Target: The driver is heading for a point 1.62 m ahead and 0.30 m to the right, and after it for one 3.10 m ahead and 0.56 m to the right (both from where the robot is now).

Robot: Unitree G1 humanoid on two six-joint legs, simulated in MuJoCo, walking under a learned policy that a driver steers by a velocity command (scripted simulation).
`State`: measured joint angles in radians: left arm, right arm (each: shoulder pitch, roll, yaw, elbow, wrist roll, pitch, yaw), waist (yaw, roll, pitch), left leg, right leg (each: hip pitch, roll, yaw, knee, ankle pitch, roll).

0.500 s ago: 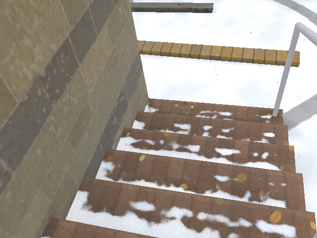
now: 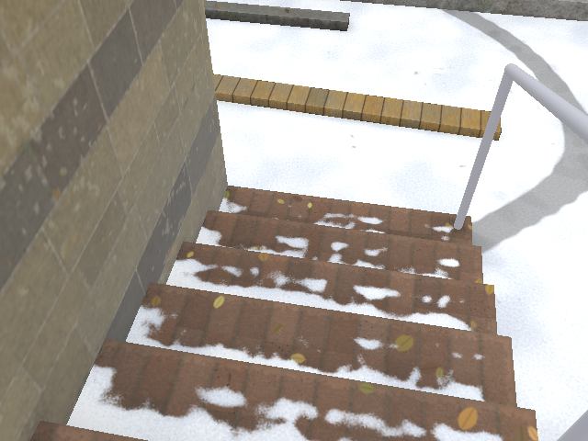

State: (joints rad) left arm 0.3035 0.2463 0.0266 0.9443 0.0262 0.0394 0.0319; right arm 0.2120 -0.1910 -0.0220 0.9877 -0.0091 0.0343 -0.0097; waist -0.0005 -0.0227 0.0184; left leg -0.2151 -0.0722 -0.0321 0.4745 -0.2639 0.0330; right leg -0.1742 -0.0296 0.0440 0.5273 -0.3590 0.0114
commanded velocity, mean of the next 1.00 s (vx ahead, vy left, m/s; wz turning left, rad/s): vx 0.34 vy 0.00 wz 0.00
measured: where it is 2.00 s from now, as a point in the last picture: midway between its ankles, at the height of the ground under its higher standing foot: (317, 373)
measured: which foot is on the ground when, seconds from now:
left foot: down 0.00-0.76, up 0.78-1.00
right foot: down 0.00-0.38, up 0.40-0.74, down 0.76-1.00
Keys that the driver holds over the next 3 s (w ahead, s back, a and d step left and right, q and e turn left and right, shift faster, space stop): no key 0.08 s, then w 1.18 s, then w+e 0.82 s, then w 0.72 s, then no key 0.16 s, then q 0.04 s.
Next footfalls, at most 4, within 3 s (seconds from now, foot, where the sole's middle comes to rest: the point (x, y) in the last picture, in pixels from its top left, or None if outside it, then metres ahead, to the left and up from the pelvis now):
0.76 right None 0.35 -0.12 -0.92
1.34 left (284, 409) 0.70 0.06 -1.07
1.88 right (353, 347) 0.97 -0.16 -1.22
2.50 left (326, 281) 1.35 -0.09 -1.37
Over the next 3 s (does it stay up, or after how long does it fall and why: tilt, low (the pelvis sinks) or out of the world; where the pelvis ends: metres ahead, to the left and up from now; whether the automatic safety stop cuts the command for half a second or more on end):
stays up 1.41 -0.23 -0.66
